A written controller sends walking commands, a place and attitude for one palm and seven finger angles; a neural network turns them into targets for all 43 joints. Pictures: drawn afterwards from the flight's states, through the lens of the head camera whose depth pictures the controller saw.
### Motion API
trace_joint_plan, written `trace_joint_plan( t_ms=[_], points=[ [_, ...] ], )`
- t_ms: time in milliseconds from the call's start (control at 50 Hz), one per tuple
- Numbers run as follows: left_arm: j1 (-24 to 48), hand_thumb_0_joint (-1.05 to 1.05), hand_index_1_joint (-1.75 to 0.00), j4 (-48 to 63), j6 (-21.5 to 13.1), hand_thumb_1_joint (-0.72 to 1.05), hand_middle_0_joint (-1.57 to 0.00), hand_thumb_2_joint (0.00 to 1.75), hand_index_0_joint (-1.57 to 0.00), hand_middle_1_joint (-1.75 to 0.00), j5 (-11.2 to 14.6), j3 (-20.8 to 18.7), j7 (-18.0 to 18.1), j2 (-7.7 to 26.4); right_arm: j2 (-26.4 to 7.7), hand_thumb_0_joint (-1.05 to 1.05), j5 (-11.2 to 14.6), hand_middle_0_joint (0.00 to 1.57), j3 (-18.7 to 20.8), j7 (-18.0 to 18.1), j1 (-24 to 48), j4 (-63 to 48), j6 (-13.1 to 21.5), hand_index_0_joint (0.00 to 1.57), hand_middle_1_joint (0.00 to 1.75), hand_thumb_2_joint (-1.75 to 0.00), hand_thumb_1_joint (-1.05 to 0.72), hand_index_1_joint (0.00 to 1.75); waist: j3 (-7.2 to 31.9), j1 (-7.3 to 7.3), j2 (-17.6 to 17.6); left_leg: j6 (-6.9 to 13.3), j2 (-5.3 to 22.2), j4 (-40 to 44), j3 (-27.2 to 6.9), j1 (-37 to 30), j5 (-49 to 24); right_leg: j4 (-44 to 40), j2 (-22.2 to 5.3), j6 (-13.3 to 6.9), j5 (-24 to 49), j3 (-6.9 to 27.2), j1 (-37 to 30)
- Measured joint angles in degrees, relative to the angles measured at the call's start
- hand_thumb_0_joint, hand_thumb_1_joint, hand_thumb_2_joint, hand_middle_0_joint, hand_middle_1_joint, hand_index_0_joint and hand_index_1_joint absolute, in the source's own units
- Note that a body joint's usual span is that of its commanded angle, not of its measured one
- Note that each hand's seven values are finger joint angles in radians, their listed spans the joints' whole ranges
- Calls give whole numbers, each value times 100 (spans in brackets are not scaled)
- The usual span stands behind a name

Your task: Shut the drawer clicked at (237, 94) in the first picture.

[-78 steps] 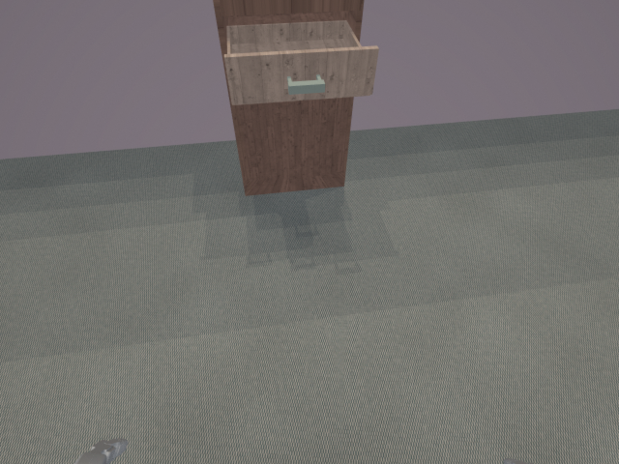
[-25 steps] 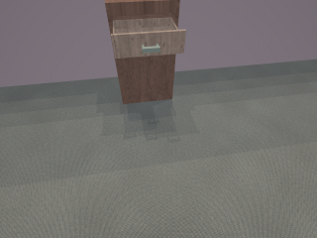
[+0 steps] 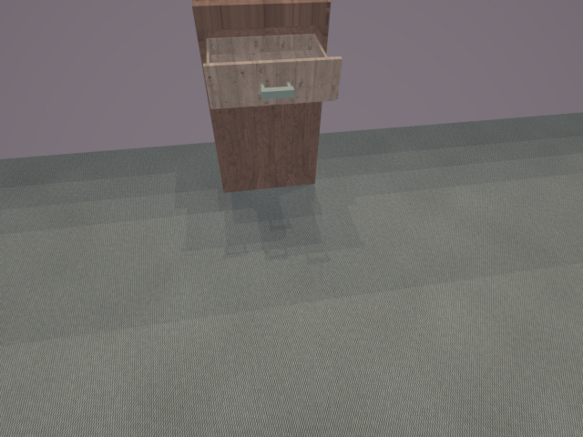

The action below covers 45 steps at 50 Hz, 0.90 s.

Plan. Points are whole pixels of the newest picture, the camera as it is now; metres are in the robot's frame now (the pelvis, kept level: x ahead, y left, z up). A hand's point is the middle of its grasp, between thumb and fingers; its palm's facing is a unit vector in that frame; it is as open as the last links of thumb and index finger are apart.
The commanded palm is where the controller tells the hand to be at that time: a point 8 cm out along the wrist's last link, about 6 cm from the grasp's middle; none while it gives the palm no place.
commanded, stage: look at it before walking up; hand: left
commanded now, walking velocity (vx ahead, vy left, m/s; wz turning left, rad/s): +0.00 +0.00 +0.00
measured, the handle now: (276, 89) +1.10 +0.11 -0.06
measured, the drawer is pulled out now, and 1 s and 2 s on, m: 0.29 0.29 0.29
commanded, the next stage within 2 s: walk to a spot facing it in 0.08 s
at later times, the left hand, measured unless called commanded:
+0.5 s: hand out of the picture +0.06 +0.19 -0.18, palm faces -0.11 -0.97 -0.23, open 7.4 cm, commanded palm none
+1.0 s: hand (220, 429) +0.18 +0.13 -0.18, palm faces -0.16 -0.97 -0.17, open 7.4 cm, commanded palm none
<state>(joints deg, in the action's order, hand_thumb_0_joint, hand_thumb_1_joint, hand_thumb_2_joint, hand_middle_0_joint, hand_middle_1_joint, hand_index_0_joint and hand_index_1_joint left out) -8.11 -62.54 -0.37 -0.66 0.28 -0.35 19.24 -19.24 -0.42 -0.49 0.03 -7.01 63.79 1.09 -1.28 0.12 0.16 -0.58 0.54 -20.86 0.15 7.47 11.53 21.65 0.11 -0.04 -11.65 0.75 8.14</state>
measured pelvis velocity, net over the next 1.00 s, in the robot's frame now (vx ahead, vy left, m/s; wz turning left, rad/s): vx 0.23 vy -0.05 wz -0.30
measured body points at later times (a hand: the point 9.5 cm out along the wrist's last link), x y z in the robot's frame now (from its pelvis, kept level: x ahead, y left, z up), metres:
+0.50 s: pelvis +0.04 -0.02 -0.02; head +0.04 -0.04 +0.43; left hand +0.07 +0.24 -0.16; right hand +0.03 -0.28 -0.17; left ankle +0.00 +0.13 -0.75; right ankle +0.03 -0.11 -0.74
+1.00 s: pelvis +0.23 -0.05 -0.02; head +0.25 -0.05 +0.43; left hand +0.19 +0.18 -0.17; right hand +0.29 -0.29 -0.15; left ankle +0.38 +0.03 -0.72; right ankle +0.05 -0.11 -0.75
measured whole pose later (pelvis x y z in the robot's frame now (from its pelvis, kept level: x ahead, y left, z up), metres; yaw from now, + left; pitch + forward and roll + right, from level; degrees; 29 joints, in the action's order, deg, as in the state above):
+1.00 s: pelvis +0.23 -0.05 -0.02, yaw -17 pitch +0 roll -1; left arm -28.5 -63.2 -4.2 -1.6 -1.8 1.3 7.0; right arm -9.1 -0.9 2.5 -1.8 -5.2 55.8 1.3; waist -1.7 3.9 -0.6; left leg -1.1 4.9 -43.9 5.1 33.1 10.4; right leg 16.8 3.2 -2.2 -22.5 4.5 -5.9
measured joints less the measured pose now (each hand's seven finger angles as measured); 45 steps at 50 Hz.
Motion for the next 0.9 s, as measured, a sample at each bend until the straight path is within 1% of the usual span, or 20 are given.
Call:
trace_joint_plan(
  t_ms=[200, 260, 320, 380, 400, 460, 500, 520, 540, 560, 580, 620, 660, 720, 800, 840, 900],
  points=[
    [21, 0, -30, 25, -1, 90, -20, 90, -20, -29, -6, -5, -1, 16, -2, 1, 1, 20, -7, -4, 37, -23, 6, 20, 30, -90, -90, 30, -16, 11, -15, 15, -20, 61, -3, -35, -30, -55, -20, 17, 23, -3, -35],
    [-48, 0, -30, 24, 42, 90, -20, 90, -20, -29, -4, -19, 37, -33, 41, 0, -27, 20, -10, 17, 8, -24, -19, 20, 30, -90, -90, 30, 20, 44, -21, 8, -5, -9, 46, -10, 19, 23, -6, 21, -12, 45, 16],
    [-285, 0, -30, 52, 144, 90, -20, 90, -20, -29, -33, -51, -7, -146, 167, 0, -64, 20, 13, 7, -138, -75, -72, 20, 30, -90, -91, 30, 113, 87, -24, 10, 41, -276, 177, 43, 253, 346, 44, -1, -236, 169, 149],
    [-627, 0, -30, 123, 213, 90, -20, 90, -20, -29, -58, -102, -98, -281, 323, 0, -76, 20, 60, -17, -388, -171, -91, 20, 30, -90, -91, 30, 193, 106, -10, 20, 97, -544, 341, 81, 527, 862, 96, -69, -773, 293, 357],
    [-737, 0, -30, 145, 223, 90, -20, 90, -20, -29, -61, -126, -123, -329, 374, 0, -73, 20, 83, -22, -470, -201, -77, 20, 30, -90, -91, 30, 192, 117, 0, 10, 121, -614, 416, 74, 606, 1133, 83, -80, -937, 256, 472],
    [-982, 0, -30, 175, 254, 90, -20, 90, -20, -29, -69, -190, -189, -499, 498, 0, -75, 20, 157, -22, -695, -260, 6, 20, 30, -90, -90, 30, 98, 119, -5, -49, 219, -682, 675, -71, 793, 1908, -4, -58, -1363, -44, 845],
    [-1060, 0, -30, 209, 230, 90, -20, 90, -20, -29, -68, -222, -229, -626, 528, 0, -81, 20, 198, -12, -838, -261, 41, 20, 30, -90, -90, 30, -1, 92, -67, -134, 321, -773, 800, -163, 934, 1912, -63, -54, -1370, -260, 948],
    [-1090, 0, -30, 251, 182, 90, -20, 90, -20, -29, -70, -235, -246, -685, 522, 0, -83, 20, 215, -8, -913, -250, 41, 20, 30, -90, -90, 30, -53, 85, -125, -186, 404, -960, 826, -144, 1070, 1667, -65, -64, -1174, -365, 900],
    [-1109, 0, -30, 296, 98, 90, -20, 90, -20, -29, -83, -245, -249, -733, 513, 0, -70, 20, 232, -8, -991, -228, 23, 20, 30, -90, -90, 30, -98, 73, -205, -145, 528, -1370, 813, -6, 1275, 1556, -13, -148, -779, -467, 858],
    [-1119, 0, -30, 323, -2, 90, -20, 90, -20, -29, -82, -251, -223, -773, 520, 0, -57, 20, 243, -9, -1044, -174, -30, 20, 30, -90, -90, 30, -119, 77, -256, -114, 585, -2069, 694, 275, 1536, 1650, 48, -253, -725, -537, 872],
    [-1146, 0, -30, 348, -85, 90, -20, 90, -20, -29, -61, -253, -174, -810, 540, 0, -59, 20, 244, -18, -1072, -113, -93, 20, 30, -90, -90, 30, -132, 101, -262, -79, 550, -2812, 532, 584, 1666, 1681, 91, -338, -807, -571, 828],
    [-1270, 0, -30, 366, -198, 90, -20, 90, -20, -29, -32, -260, -86, -882, 590, 1, -60, 20, 253, -45, -1058, -24, -151, 20, 30, -90, -91, 30, -119, 185, -212, -19, 464, -3899, 380, 1136, 1428, 1424, 176, -438, -894, -537, 594],
    [-1435, 0, -30, 326, -239, 90, -20, 90, -20, -29, -32, -244, -36, -957, 630, 1, -77, 20, 280, -65, -954, -53, -133, 20, 30, -90, -91, 30, -86, 227, -139, -39, 442, -4407, 380, 1608, 1025, 986, 242, -452, -763, -417, 322],
    [-1675, 0, -30, 199, -276, 90, -20, 90, -20, -29, -46, -199, -12, -1096, 664, 1, -98, 20, 329, -80, -710, -245, -66, 20, 30, -90, -91, 30, -32, 186, -95, -126, 488, -4525, 384, 2206, 492, 352, 315, -478, -546, -215, -54],
    [-1898, 0, -30, 46, -332, 90, -20, 90, -20, -29, -58, -163, 13, -1249, 733, 1, -94, 20, 376, -100, -379, -509, -19, 19, 30, -90, -91, 30, 11, 139, -121, -224, 568, -4309, 307, 2781, 0, -182, 376, -448, -459, 12, -472],
    [-1962, 0, -30, -1, -358, 90, -20, 90, -20, -29, -64, -160, 42, -1293, 777, 1, -86, 20, 382, -113, -245, -596, -18, 19, 30, -90, -91, 30, 23, 154, -150, -246, 597, -4110, 287, 2949, -152, -336, 398, -424, -505, 97, -666],
    [-2013, 0, -30, -37, -389, 90, -20, 90, -20, -29, -76, -171, 94, -1305, 855, 1, -74, 20, 370, -145, -78, -675, -24, 19, 30, -90, -91, 30, 28, 225, -170, -233, 605, -3633, 331, 3019, -267, -490, 401, -376, -649, 196, -961]
  ],
)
